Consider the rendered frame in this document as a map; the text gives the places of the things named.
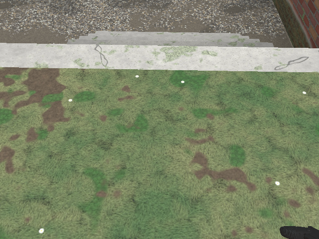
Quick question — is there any right robot hand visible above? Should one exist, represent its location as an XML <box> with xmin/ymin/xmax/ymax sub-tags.
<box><xmin>279</xmin><ymin>226</ymin><xmax>319</xmax><ymax>239</ymax></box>

